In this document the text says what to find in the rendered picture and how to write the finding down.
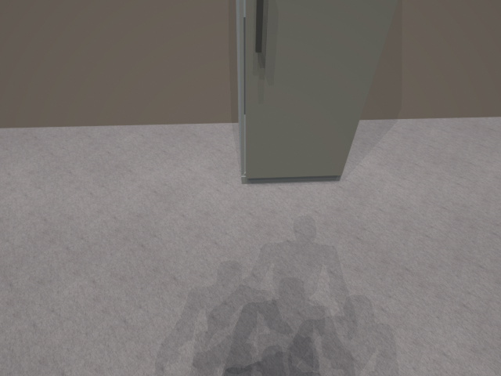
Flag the fridge door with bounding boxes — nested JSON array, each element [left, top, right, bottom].
[[245, 0, 398, 179]]

